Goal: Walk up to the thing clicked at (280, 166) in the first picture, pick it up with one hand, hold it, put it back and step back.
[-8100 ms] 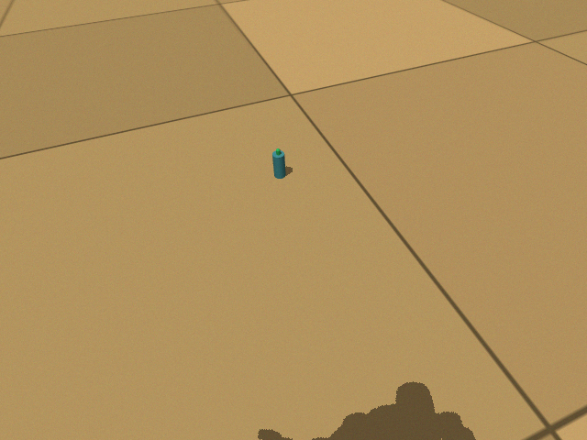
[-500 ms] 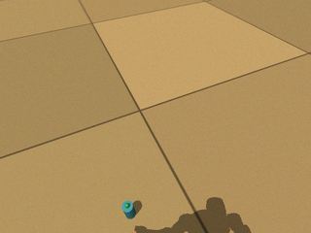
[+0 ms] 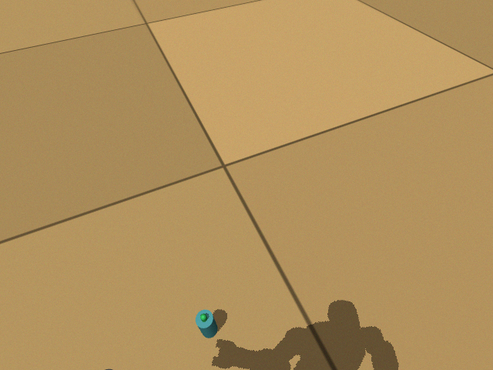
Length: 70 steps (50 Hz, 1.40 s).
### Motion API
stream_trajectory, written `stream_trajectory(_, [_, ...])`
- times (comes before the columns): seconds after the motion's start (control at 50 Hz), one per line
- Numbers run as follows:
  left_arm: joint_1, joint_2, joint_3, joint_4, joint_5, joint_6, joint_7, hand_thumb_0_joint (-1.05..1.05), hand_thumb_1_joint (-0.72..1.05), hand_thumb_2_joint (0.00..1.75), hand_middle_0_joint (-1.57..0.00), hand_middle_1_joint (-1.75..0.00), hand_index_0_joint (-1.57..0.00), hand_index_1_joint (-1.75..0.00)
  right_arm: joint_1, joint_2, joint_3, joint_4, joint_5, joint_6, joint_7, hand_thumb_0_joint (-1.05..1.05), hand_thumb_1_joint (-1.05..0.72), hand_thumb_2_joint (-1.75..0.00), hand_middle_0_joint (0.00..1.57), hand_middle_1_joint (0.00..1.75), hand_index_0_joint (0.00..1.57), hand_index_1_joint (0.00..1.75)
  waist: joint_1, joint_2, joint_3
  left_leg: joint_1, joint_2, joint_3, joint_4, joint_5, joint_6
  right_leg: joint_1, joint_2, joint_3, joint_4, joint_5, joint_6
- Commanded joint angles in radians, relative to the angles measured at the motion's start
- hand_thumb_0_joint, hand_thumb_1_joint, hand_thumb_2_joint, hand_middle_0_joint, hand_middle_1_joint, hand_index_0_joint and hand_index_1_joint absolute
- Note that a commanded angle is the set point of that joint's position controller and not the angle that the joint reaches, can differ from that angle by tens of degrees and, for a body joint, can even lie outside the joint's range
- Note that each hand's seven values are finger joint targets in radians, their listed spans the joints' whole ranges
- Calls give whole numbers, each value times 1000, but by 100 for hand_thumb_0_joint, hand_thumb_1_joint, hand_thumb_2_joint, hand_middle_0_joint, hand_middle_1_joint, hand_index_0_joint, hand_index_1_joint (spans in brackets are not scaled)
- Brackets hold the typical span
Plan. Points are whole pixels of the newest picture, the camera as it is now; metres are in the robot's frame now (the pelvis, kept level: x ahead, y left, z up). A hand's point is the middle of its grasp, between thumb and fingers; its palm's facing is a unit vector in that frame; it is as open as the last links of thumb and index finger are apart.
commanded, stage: go down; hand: left
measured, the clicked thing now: (206, 323) +0.39 +0.20 -0.69
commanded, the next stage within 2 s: none
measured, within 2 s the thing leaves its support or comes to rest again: neither
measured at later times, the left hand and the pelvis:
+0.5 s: hand out of the picture +0.13 +0.27 -0.19, palm faces +0.04 -0.95 -0.31, open 16.5 cm; pelvis -0.01 +0.01 -0.06, yaw +0 degrees
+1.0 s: hand out of the picture +0.17 +0.30 -0.24, palm faces +0.09 -0.96 -0.28, open 17.1 cm; pelvis -0.03 +0.02 -0.12, yaw +0 degrees
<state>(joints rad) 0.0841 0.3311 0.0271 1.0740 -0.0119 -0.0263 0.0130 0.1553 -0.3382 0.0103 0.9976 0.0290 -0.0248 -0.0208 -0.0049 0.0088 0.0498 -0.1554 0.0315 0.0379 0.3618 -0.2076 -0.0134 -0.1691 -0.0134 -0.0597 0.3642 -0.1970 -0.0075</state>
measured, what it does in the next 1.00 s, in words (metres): lowers itself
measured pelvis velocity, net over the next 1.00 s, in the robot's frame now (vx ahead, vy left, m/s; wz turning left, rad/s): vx -0.03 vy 0.02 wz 0.00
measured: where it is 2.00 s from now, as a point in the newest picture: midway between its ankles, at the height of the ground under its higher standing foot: outside the picture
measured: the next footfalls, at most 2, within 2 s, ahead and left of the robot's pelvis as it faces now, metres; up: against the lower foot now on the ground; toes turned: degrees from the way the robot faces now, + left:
none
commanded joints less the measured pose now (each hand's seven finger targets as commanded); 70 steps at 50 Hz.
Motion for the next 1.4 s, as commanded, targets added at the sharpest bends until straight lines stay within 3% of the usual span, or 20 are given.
stream_trajectory(0.0, [-230, 242, 128, -58, 25, -21, 0, 0, 42, 42, -2, -6, -2, -6, 55, -115, -55, -184, 14, -28, -24, 0, -96, -92, 20, 30, 20, 30, -25, -60, -89, -129, -38, 17, 80, 67, 38, -119, 7, 29, 45, 69, -5])
stream_trajectory(0.02, [-282, 309, 173, -138, 37, -36, -4, 0, 34, 34, -2, -7, -2, -7, 80, -117, -72, -204, 11, -37, -31, 0, -95, -92, 20, 30, 20, 30, -14, -20, -200, -107, -38, 12, 99, 105, 34, -88, 1, 36, 81, 124, -5])
stream_trajectory(0.04, [-201, 315, 206, -117, 58, -30, -17, 0, 26, 26, -3, -6, -3, -6, 91, -111, -85, -230, 1, -43, -26, 0, -93, -91, 20, 30, 20, 30, -5, 12, -269, -127, -45, 12, 136, 141, 31, -65, -5, 38, 125, 168, -5])
stream_trajectory(0.06, [-54, 261, 197, -38, 75, -11, -31, 0, 20, 24, -3, -8, -4, -8, 116, -106, -90, -233, -8, -41, -19, 0, -93, -91, 20, 30, 20, 30, 7, -8, -285, -166, -47, 5, 170, 171, 29, -75, -5, 36, 163, 199, -9])
stream_trajectory(0.1, [-1, 256, 224, -97, 85, 8, -46, 0, 10, 18, -5, -6, -5, -6, 109, -100, -97, -286, -5, -44, -17, 0, -92, -90, 20, 30, 20, 30, 33, -2, -341, -182, -58, 9, 195, 195, 27, -44, -7, 40, 190, 230, -8])
stream_trajectory(0.18, [-67, 234, 218, -177, 94, 64, -49, 0, -9, 12, -7, -5, -7, -5, 72, -89, -92, -364, -4, -47, -15, 0, -87, -89, 20, 30, 20, 30, 21, 23, -279, -251, -48, -6, 240, 162, 18, -145, 5, 26, 222, 155, -16])
stream_trajectory(0.24, [-76, 229, 225, -243, 84, 81, -60, 0, -29, 9, -8, -5, -7, -5, 59, -84, -94, -407, -4, -63, -11, 0, -86, -89, 20, 30, 20, 30, 7, 7, -242, -332, -40, -9, 300, 52, 22, -262, 11, 23, 268, 30, -16])
stream_trajectory(0.3, [30, 212, 241, -268, 76, 91, -77, 0, -39, 7, -8, -6, -7, -7, 81, -89, -102, -442, -3, -84, -14, 0, -84, -88, 20, 30, 20, 30, -2, -12, -275, -373, -34, -15, 353, 24, 26, -304, 13, 18, 322, 1, -14])
stream_trajectory(0.34, [-26, 217, 233, -419, 70, 83, -91, 0, -47, 5, -9, -7, -8, -7, 94, -83, -107, -460, -7, -99, -17, 0, -83, -88, 20, 30, 20, 30, -13, 28, -342, -370, -29, -20, 394, 44, 24, -325, 11, 21, 368, 26, -13])
stream_trajectory(0.38, [-77, 193, 209, -514, 64, 77, -98, 0, -52, 3, -10, -6, -9, -7, 88, -73, -104, -471, -9, -117, -22, 0, -83, -88, 20, 30, 20, 30, -30, 42, -328, -393, -21, -30, 425, 23, 21, -391, 14, 18, 408, 3, -13])
stream_trajectory(0.44, [50, 223, 262, -548, 63, 90, -86, 0, -55, 4, -10, -7, -8, -8, 81, -71, -104, -492, -8, -133, -30, 0, -84, -88, 20, 30, 20, 30, -14, 43, -336, -438, -14, -42, 457, -15, 19, -436, 16, 15, 448, -49, -16])
stream_trajectory(0.66, [204, 190, 253, -776, 48, 225, -72, 0, -52, 6, -10, -8, -9, -9, 66, -59, -85, -553, -12, -174, -66, 0, -83, -88, 20, 30, 20, 30, -33, 76, -343, -497, -7, -65, 526, -27, 18, -508, 16, 7, 514, -70, -14])
stream_trajectory(0.74, [176, 201, 262, -818, 44, 235, -75, 0, -50, 7, -10, -8, -9, -9, 74, -56, -83, -565, -17, -192, -75, 0, -82, -88, 20, 30, 20, 30, -48, 79, -359, -529, -5, -71, 570, -9, 19, -549, 16, 5, 551, -59, -14])
stream_trajectory(0.82, [112, 228, 306, -780, 32, 192, -82, 0, -52, 8, -9, -10, -8, -11, 80, -57, -82, -559, -23, -214, -74, 0, -84, -88, 20, 30, 20, 30, -48, 58, -355, -618, -5, -70, 646, -19, 23, -620, 15, 6, 625, -65, -14])
stream_trajectory(0.9, [-16, 256, 340, -707, 3, 86, -142, 0, -55, 7, -10, -10, -9, -10, 69, -66, -86, -544, -32, -239, -64, 0, -86, -89, 20, 30, 20, 30, -54, 78, -384, -725, -5, -79, 750, -66, 22, -776, 10, 13, 749, -121, -16])
stream_trajectory(0.98, [-108, 344, 423, -647, -32, -63, -219, 0, -59, 5, -9, -10, -9, -10, 78, -93, -90, -527, -34, -256, -48, 0, -91, -90, 20, 30, 20, 30, -29, 110, -509, -828, -13, -84, 865, -100, 24, -895, 2, 28, 890, -146, -21])
stream_trajectory(1.04, [-151, 390, 468, -581, -55, -150, -274, 0, -49, 2, -7, -3, -6, -3, 74, -113, -86, -518, -33, -249, -42, 0, -90, -90, 20, 30, 20, 30, -10, 127, -571, -888, -11, -103, 931, -134, 22, -997, -4, 32, 975, -187, -25])
stream_trajectory(1.18, [-236, 507, 585, -436, -105, -235, -377, 0, -51, 3, -5, -3, -5, -3, 69, -152, -78, -502, -25, -212, -29, 0, -88, -89, 20, 30, 20, 30, 25, 116, -714, -973, -13, -119, 1056, -103, 22, -1099, -3, 25, 1100, -172, -33])
stream_trajectory(1.32, [-487, 606, 648, -374, -139, -325, -467, 0, -46, 6, -3, -4, -4, -3, 94, -170, -75, -439, -34, -206, -32, 0, -88, -89, 20, 30, 20, 30, -32, 81, -739, -1144, -13, -105, 1190, -196, 37, -1184, -4, 49, 1166, -236, -25])
stream_trajectory(1.38, [-573, 670, 678, -330, -143, -357, -503, 0, -46, 7, -2, -5, -3, -4, 102, -178, -66, -419, -38, -204, -36, 0, -87, -89, 20, 30, 20, 30, -29, 111, -712, -1214, -11, -105, 1223, -305, 38, -1257, -7, 61, 1191, -322, -25])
